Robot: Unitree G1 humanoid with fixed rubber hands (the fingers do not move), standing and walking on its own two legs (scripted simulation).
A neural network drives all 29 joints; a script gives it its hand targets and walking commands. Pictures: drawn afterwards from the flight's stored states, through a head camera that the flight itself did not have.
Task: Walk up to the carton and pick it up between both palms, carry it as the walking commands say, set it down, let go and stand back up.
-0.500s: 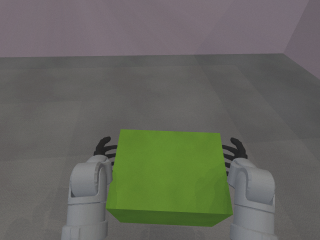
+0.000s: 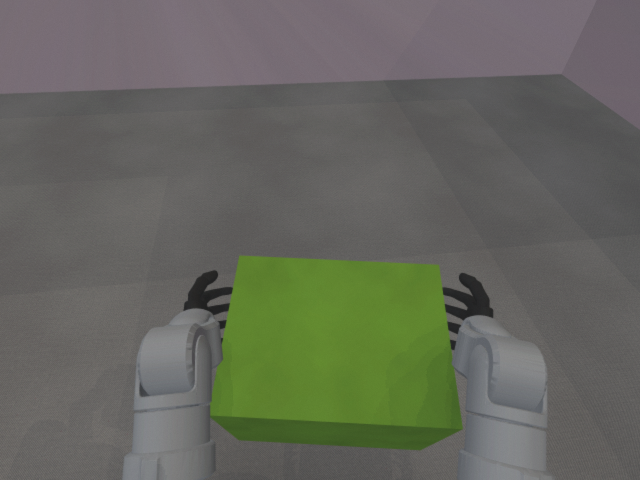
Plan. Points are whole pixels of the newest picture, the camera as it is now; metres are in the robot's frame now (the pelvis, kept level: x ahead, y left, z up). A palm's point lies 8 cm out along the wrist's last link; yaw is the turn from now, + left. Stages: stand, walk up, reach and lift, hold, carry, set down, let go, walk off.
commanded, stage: carry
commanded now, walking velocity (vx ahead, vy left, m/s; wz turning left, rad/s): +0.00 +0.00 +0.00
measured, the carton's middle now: (333, 357) +0.28 -0.01 +0.01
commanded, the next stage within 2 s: none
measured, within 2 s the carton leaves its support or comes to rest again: neither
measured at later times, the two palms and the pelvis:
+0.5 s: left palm (182, 377) +0.22 +0.17 +0.06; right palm (473, 379) +0.23 -0.16 +0.06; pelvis -0.05 +0.00 -0.01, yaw +1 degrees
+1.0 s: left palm (183, 414) +0.19 +0.16 +0.04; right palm (481, 412) +0.20 -0.16 +0.05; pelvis -0.08 +0.00 -0.01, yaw +1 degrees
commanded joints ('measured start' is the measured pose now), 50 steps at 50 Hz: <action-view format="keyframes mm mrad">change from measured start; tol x16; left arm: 1 -652 -990 -691 -92 -426 -32 -394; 25 -683 -966 -721 -155 -479 -79 -394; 27 -612 -906 -594 47 -383 -110 -401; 29 -685 -964 -713 -141 -466 -91 -401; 32 -603 -876 -555 133 -310 -143 -405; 40 -661 -931 -750 -251 -475 -95 -383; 44 -592 -917 -724 -170 -463 -64 -400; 47 -498 -845 -519 175 -265 -159 -406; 50 -668 -937 -707 -208 -413 -159 -386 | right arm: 1 -578 954 722 -27 429 22 439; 26 -646 916 756 -123 440 -18 416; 32 -565 863 578 176 301 -106 421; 37 -669 958 777 -141 458 -107 428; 43 -520 868 785 -132 433 -26 402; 47 -510 809 587 157 265 -114 416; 50 -617 941 721 -93 421 -98 426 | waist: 1 10 71 -334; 21 13 114 -370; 28 6 -220 -343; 39 32 221 -339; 43 19 -240 -354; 50 10 -19 -347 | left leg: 1 45 203 -255 -258 -307 15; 24 -133 142 -123 -219 -480 -19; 29 191 9 -35 361 -210 -40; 33 142 100 -190 -78 -338 31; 35 -162 234 -332 -305 -617 59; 40 -184 167 -177 -175 -441 4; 43 -8 -4 -26 327 -262 -55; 50 124 59 -148 -63 -296 17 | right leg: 1 143 -40 84 -39 -164 7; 17 81 -39 133 -85 -355 -3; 21 195 25 53 79 -202 -6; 25 206 -36 152 -48 -336 -31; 29 -179 -236 324 -366 -535 -68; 38 280 55 34 265 -188 -7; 40 283 15 87 80 -152 -26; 43 41 -248 480 -366 -559 -78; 50 -18 -94 160 -204 -412 27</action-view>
